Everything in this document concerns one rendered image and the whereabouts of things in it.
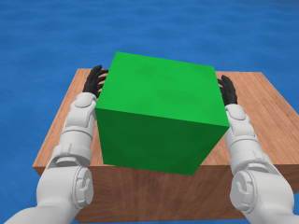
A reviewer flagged carton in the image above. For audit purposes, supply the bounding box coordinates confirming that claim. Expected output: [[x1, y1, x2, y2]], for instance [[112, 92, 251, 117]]
[[94, 51, 230, 175]]

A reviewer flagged robot right upper arm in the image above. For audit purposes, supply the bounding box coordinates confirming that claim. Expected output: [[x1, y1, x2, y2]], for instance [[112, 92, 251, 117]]
[[230, 169, 299, 224]]

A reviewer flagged robot left hand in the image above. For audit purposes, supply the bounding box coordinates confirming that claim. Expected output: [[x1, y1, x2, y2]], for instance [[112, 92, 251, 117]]
[[82, 64, 109, 99]]

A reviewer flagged left robot forearm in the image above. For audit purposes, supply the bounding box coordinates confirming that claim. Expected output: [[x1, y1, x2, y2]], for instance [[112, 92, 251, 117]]
[[36, 92, 97, 203]]

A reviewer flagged pedestal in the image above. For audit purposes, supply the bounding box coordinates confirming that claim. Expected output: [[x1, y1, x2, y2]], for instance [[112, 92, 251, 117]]
[[32, 68, 299, 223]]

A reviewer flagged robot left upper arm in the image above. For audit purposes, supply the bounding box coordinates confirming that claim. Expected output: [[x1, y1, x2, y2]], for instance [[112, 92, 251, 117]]
[[4, 165, 94, 224]]

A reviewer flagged robot right hand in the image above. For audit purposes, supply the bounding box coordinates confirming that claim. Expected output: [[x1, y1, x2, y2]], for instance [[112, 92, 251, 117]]
[[217, 75, 238, 106]]

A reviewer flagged right robot forearm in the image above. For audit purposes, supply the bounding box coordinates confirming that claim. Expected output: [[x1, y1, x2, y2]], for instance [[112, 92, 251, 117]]
[[224, 104, 294, 210]]

